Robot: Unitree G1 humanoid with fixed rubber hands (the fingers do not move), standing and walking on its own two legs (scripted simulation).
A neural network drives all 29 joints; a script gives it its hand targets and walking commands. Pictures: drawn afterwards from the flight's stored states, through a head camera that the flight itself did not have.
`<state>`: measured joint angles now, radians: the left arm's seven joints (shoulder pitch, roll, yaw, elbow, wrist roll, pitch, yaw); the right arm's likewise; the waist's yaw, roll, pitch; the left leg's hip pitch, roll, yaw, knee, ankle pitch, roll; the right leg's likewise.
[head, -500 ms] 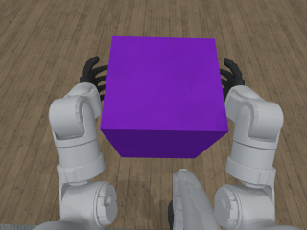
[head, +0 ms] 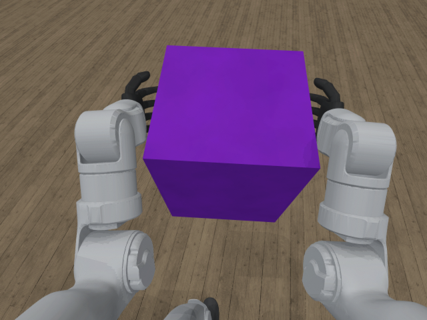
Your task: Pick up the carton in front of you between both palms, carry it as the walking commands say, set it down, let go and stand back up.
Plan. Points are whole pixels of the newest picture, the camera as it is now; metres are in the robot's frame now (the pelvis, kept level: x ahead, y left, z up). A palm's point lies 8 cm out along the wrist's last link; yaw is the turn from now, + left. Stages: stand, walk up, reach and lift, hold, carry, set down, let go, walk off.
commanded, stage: carry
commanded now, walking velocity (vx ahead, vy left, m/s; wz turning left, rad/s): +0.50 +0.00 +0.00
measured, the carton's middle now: (228, 145) +0.39 +0.02 +0.13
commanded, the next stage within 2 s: none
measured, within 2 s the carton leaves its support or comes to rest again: neither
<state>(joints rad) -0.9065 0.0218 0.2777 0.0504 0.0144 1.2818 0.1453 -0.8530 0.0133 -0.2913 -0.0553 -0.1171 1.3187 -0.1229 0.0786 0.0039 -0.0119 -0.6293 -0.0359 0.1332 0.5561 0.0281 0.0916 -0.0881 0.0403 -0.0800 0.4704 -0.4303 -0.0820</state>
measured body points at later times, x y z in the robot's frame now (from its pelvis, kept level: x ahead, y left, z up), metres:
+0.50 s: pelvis +0.31 -0.03 +0.01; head +0.34 -0.02 +0.46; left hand +0.68 +0.12 +0.10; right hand +0.67 -0.19 +0.10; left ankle +0.18 +0.06 -0.73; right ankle +0.44 -0.14 -0.71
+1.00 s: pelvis +0.66 -0.02 -0.01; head +0.62 -0.02 +0.44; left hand +0.94 +0.12 +0.09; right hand +0.93 -0.18 +0.10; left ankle +0.76 +0.06 -0.73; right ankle +0.46 -0.13 -0.71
